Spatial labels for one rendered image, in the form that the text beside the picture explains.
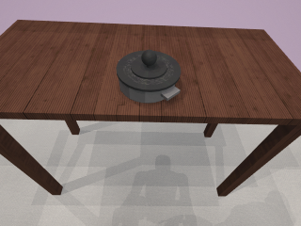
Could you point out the knob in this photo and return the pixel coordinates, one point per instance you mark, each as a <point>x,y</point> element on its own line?
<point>149,57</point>

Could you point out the pot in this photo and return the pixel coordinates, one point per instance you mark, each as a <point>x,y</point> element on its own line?
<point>148,97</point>

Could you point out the table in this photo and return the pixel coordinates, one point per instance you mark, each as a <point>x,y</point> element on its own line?
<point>67,71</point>

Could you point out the lid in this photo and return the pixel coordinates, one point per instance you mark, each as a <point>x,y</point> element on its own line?
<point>162,75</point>

